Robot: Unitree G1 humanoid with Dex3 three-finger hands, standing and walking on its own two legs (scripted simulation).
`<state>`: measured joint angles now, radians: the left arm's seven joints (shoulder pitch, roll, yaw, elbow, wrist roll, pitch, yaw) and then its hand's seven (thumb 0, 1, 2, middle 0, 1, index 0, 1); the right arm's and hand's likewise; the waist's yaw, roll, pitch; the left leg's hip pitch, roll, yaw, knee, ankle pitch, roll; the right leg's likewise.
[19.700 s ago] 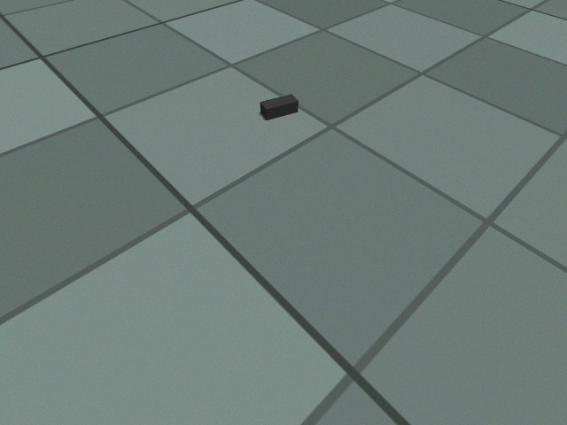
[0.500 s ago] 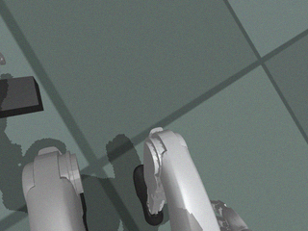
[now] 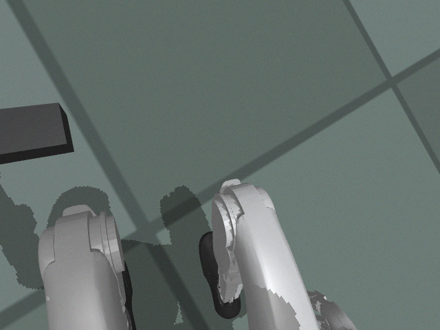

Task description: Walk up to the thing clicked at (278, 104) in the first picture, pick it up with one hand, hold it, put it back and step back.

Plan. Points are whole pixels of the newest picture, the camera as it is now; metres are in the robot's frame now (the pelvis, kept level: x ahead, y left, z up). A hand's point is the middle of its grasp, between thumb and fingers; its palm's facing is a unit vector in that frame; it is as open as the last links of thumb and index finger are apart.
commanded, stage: rest palm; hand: left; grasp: from above
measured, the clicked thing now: (7, 136) +0.47 +0.33 -0.29
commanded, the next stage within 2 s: close in 1.46 s
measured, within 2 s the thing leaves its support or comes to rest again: neither
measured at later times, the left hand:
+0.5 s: hand (2, 138) +0.46 +0.32 -0.23, palm faces -0.43 -0.08 -0.90, open 14.1 cm
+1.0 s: hand out of the picture +0.45 +0.33 -0.25, palm faces -0.46 -0.14 -0.88, open 14.2 cm
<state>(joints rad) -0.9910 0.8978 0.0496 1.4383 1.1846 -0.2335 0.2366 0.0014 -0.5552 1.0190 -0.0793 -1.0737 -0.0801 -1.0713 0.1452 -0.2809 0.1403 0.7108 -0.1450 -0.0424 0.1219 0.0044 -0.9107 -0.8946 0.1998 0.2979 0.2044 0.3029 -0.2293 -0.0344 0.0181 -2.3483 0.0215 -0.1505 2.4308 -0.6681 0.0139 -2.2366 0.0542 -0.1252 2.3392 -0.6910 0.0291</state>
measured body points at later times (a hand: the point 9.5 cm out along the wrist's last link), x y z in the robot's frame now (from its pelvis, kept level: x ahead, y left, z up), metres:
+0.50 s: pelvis +0.00 +0.00 -0.02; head +0.26 +0.10 +0.33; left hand +0.47 +0.32 -0.18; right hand +0.04 -0.27 -0.10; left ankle +0.08 +0.12 -0.29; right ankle +0.10 -0.12 -0.29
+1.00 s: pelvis +0.00 +0.00 -0.02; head +0.27 +0.12 +0.32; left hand +0.47 +0.34 -0.20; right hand +0.07 -0.27 -0.08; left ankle +0.08 +0.12 -0.29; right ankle +0.10 -0.12 -0.29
